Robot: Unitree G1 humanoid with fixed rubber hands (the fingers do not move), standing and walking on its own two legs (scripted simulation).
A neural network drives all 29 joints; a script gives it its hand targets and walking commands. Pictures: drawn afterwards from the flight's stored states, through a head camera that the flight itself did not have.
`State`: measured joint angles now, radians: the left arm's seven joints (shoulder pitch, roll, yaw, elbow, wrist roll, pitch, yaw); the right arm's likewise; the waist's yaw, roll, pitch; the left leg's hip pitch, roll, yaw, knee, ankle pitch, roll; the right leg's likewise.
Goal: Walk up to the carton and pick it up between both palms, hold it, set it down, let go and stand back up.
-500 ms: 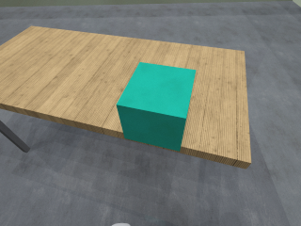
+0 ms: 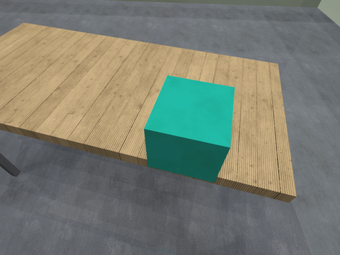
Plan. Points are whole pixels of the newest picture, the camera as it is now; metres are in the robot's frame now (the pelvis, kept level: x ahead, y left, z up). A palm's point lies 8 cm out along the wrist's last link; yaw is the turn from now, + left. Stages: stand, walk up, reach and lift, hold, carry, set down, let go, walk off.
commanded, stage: walk up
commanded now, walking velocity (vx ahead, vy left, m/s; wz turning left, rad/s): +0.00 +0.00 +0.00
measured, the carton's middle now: (190, 127) +0.46 -0.04 +0.00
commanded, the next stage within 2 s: none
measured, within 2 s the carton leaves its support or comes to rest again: neither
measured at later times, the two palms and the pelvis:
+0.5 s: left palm out of the picture +0.02 +0.22 -0.14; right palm out of the picture -0.03 -0.26 -0.16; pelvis -0.01 -0.01 -0.01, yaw -5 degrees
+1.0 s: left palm out of the picture -0.01 +0.22 -0.15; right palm out of the picture -0.04 -0.19 -0.15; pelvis +0.00 +0.02 +0.00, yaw -6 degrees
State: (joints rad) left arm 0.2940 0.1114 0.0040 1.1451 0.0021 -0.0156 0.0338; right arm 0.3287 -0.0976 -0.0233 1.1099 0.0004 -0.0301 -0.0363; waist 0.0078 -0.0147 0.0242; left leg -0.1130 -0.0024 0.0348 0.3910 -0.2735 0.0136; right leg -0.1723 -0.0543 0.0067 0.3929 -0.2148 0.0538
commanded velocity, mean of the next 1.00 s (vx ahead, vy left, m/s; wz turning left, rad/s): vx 0.01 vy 0.02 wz -0.10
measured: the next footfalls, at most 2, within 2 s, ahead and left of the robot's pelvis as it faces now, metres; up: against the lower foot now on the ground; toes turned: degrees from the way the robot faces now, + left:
left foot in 0.66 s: +0.05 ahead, +0.18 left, +0.00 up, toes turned -7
